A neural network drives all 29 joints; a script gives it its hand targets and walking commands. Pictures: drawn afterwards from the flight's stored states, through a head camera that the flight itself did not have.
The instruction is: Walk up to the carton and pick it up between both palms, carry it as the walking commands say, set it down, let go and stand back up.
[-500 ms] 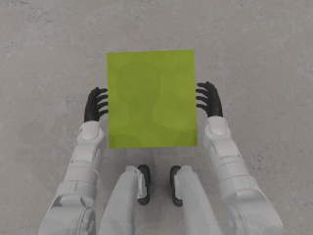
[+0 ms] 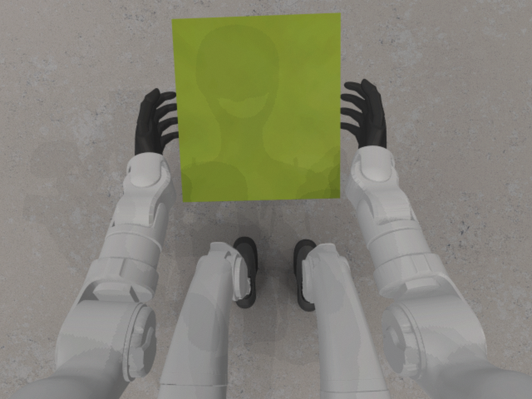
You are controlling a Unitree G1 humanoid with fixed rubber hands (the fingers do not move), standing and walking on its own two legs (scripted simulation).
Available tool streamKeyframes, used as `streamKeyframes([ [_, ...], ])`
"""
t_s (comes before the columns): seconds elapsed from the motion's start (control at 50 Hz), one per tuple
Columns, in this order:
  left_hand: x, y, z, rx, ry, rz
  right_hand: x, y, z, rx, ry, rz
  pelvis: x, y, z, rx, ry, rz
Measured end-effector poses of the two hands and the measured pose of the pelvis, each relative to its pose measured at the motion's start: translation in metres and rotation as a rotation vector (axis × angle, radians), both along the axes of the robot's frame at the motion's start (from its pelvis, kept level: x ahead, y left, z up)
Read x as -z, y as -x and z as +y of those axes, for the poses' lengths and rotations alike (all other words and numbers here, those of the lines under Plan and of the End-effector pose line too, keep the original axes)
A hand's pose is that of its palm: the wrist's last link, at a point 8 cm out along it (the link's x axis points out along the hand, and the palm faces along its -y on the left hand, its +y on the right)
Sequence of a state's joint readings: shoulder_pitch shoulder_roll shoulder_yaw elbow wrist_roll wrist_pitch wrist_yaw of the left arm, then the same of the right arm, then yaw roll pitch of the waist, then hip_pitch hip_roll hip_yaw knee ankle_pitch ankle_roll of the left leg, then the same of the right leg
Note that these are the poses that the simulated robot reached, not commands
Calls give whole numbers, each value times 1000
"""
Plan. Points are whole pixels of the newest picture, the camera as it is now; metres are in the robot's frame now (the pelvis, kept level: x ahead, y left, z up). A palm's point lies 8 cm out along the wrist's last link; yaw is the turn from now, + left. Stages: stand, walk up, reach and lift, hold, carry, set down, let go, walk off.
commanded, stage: set down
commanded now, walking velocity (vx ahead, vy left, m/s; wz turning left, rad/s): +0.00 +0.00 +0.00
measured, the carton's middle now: (260, 119) +0.49 +0.03 -0.22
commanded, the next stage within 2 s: none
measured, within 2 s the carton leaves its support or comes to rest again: neither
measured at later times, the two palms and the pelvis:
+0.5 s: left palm (172, 129) +0.47 +0.18 -0.22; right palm (357, 123) +0.48 -0.13 -0.22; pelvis -0.01 +0.00 -0.08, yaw +1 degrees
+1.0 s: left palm (187, 126) +0.50 +0.18 -0.31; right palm (345, 121) +0.51 -0.13 -0.30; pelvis -0.04 +0.00 -0.15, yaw +1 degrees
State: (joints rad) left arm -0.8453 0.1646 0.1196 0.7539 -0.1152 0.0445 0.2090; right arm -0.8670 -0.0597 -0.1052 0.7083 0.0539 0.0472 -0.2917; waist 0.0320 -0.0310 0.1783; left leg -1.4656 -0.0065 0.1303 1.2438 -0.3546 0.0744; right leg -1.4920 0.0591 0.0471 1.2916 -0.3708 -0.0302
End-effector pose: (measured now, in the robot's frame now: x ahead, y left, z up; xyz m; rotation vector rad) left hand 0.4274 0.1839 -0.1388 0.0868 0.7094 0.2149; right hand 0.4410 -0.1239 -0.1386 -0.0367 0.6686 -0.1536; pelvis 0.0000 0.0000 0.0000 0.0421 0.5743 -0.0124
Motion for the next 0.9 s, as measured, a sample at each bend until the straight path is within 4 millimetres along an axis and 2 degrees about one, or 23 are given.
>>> streamKeyframes([
  [0.22,31,-26,-5,12,2,-31,32,-23,-5,8,7,-32,34,4,1,-7,-1,43],
  [0.46,72,-42,-6,21,-9,-14,73,-40,-5,10,6,-22,69,8,0,-13,-6,79],
  [0.6,99,-53,-5,15,-8,-32,98,-51,-4,10,7,-44,91,16,-2,-14,-8,11],
  [0.72,131,-64,-5,-6,0,-49,130,-60,-3,17,5,-62,111,28,-1,-13,-7,-60],
  [0.82,160,-64,-5,-17,10,-23,158,-57,-2,26,5,-33,132,33,1,-16,-3,-64],
  [0.9,167,-62,-6,-12,13,-4,163,-56,-3,25,12,-14,143,36,2,-17,0,-78],
])
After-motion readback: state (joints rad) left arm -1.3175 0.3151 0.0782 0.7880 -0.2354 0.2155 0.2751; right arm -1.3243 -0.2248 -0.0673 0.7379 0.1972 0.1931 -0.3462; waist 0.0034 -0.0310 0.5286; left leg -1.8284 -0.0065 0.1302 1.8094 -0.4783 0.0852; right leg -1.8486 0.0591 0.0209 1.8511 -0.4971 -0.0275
